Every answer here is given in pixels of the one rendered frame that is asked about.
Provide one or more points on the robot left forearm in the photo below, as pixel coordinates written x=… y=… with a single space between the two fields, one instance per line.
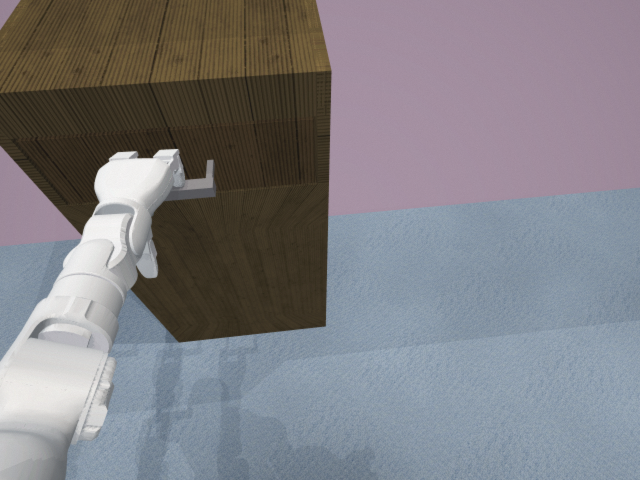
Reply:
x=84 y=304

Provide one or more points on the left robot upper arm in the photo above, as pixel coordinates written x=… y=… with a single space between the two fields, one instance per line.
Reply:
x=53 y=395

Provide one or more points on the drawer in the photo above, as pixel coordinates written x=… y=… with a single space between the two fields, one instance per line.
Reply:
x=247 y=154

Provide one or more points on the handle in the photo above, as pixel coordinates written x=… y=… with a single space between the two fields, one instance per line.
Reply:
x=196 y=188

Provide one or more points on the cabinet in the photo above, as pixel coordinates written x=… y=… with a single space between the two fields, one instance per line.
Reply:
x=248 y=261

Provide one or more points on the robot left hand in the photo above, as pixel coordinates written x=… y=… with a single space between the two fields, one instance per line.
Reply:
x=147 y=181

